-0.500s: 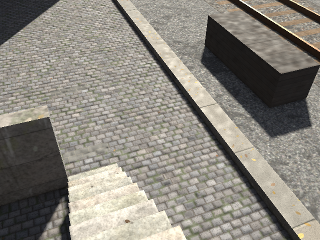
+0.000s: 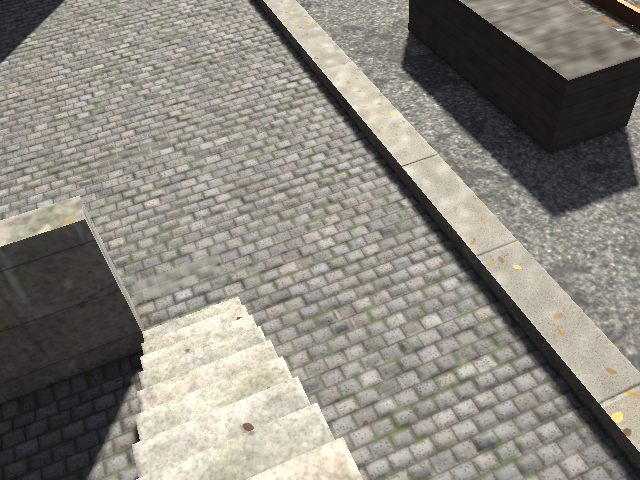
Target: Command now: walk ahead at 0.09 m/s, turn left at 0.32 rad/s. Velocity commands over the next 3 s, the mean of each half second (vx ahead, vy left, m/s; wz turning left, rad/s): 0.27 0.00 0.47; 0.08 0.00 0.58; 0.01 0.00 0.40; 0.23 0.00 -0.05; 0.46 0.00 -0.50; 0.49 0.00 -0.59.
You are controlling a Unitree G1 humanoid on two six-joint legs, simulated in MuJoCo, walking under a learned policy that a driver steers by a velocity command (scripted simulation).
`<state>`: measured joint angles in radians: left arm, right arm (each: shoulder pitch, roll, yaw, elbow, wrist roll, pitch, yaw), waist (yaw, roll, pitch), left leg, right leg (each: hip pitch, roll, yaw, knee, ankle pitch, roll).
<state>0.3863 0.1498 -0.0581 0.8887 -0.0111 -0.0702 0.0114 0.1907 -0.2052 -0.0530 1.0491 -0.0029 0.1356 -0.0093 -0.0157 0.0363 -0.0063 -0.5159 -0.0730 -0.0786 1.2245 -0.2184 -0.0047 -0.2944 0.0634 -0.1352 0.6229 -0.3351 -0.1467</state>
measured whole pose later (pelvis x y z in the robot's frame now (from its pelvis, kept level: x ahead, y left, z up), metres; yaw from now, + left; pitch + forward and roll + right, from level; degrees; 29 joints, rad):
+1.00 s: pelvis -0.01 -0.03 -0.02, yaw +32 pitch +0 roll +0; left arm 0.21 0.22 -0.02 0.65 0.03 0.01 -0.05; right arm 0.14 -0.32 -0.07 0.66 0.01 0.10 0.00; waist 0.02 0.05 -0.01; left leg -0.45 -0.11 -0.11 0.87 -0.47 0.05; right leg -0.36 0.02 -0.04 0.79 -0.44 -0.05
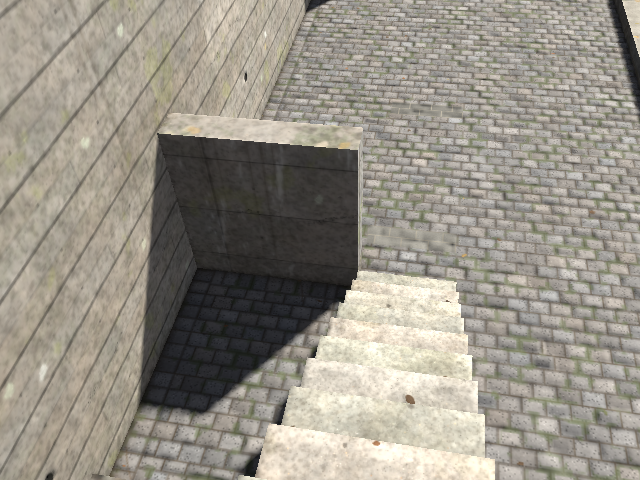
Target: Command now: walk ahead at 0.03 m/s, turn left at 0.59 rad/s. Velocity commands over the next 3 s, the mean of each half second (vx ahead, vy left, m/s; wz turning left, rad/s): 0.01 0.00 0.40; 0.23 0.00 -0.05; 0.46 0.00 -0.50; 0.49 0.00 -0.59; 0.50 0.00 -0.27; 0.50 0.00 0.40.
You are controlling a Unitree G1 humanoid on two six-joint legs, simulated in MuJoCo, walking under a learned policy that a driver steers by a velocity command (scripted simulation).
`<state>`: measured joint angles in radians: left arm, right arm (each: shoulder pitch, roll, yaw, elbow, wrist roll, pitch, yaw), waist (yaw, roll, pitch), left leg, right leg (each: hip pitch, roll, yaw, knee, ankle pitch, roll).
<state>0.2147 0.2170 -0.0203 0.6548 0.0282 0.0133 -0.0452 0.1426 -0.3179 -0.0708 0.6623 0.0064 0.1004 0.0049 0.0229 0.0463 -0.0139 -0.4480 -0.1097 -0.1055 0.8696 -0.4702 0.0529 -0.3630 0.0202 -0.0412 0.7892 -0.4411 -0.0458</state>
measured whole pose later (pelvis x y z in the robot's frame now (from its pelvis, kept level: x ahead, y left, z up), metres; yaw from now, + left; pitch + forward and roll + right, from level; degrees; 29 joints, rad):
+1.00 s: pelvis +0.06 +0.13 +0.02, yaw +8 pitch -1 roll +1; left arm 0.42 0.26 0.04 0.98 -0.01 0.03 -0.02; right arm 0.17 -0.28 -0.01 0.81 -0.03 0.01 0.01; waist 0.07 0.01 -0.03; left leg -0.51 0.02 0.01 1.01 -0.21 0.00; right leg -0.15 0.03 0.06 0.65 -0.48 -0.04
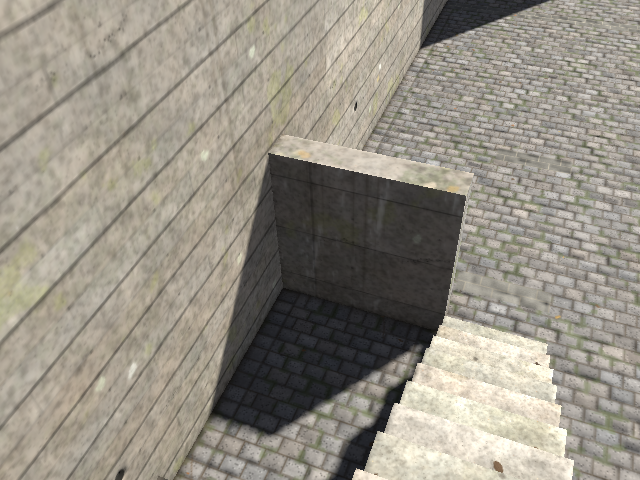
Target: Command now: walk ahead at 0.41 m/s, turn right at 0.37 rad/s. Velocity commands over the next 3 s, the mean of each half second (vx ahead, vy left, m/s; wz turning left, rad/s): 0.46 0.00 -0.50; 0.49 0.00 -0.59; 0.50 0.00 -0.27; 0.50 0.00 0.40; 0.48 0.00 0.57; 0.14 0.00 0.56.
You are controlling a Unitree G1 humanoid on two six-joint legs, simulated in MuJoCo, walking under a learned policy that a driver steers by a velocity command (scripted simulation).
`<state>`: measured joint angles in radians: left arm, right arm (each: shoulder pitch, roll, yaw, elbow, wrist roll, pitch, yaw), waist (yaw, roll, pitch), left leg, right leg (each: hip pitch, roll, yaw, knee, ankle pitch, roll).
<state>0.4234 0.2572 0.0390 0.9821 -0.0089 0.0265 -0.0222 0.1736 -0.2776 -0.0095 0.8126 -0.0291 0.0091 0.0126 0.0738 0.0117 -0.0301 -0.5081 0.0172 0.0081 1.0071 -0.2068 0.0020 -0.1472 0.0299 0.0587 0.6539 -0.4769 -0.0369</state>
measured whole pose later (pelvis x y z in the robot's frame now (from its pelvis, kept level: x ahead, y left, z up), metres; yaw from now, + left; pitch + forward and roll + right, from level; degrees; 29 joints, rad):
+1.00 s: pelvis +0.34 -0.10 -0.31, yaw -32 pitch -2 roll +1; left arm 0.47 0.17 0.01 1.01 0.04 -0.04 0.03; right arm 0.30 -0.23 -0.03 0.90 -0.04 -0.05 0.04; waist 0.00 0.05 -0.07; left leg -0.43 -0.06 0.02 0.66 0.20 0.03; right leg -0.27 0.23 0.12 1.36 -0.86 -0.17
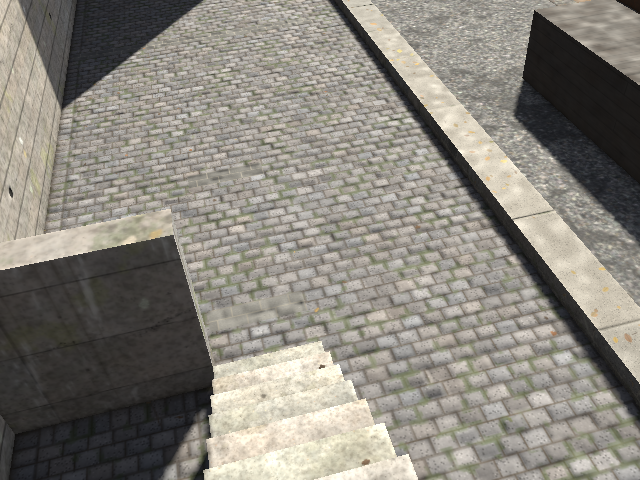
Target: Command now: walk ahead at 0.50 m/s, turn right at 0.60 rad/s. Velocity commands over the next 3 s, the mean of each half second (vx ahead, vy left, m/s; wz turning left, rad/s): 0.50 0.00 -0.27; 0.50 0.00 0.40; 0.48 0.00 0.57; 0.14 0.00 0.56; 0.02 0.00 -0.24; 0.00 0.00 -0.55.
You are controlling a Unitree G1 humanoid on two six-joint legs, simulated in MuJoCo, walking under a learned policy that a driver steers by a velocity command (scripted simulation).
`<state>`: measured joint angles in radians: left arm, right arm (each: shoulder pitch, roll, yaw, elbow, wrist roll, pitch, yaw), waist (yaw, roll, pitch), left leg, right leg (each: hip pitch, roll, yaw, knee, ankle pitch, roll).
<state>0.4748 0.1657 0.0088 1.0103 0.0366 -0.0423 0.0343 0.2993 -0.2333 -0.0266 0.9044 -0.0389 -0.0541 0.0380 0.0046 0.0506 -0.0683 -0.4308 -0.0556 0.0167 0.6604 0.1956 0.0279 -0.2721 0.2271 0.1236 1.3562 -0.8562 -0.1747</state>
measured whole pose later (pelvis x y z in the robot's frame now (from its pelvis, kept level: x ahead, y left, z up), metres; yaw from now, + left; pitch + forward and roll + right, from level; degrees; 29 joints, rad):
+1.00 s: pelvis +0.34 -0.18 -0.31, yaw +4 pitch -5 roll -3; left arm 0.42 0.16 -0.01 1.03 0.03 -0.11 -0.05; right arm 0.24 -0.12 -0.04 0.78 -0.03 0.07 -0.08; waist -0.02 0.05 -0.01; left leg -0.93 0.06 0.00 1.35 0.26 0.05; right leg -0.30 -0.12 -0.41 0.93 -0.52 -0.07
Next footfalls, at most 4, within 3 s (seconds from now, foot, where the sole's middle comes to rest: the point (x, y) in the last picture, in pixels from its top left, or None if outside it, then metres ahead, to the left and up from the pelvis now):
0.04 left None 0.09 0.08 -0.83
0.60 right None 0.40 -0.26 -1.03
1.42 left None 0.57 0.10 -1.22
2.20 right None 0.66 -0.05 -1.22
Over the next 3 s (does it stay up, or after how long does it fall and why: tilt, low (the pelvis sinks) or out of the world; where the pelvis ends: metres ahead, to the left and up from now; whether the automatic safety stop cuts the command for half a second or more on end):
stays up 0.59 0.00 -0.47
